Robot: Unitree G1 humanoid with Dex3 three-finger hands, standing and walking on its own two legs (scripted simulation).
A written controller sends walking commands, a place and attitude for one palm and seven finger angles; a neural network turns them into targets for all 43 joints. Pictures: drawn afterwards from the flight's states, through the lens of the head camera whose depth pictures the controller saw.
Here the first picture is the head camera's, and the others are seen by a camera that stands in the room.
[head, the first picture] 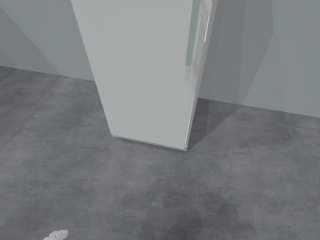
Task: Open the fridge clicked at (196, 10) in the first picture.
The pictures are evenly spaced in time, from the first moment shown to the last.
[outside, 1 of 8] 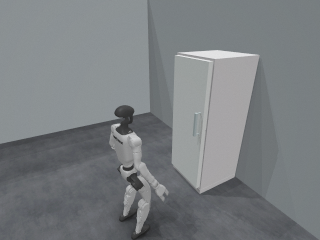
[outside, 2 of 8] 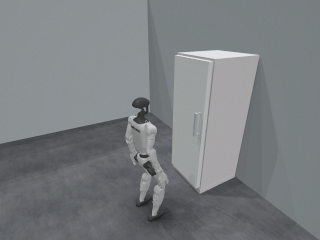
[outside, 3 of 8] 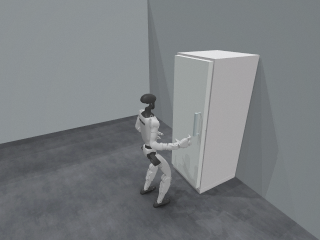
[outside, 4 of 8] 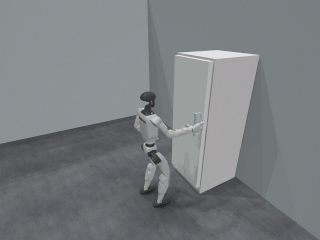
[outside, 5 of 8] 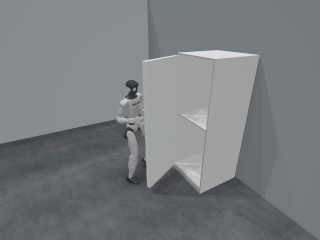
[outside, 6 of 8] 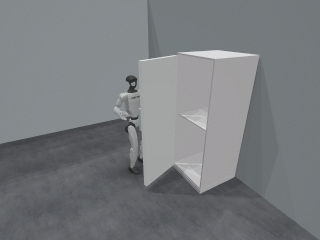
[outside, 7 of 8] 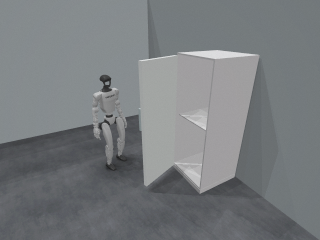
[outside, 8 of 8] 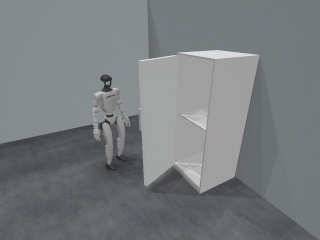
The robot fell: no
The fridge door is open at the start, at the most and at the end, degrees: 0 72 70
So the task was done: yes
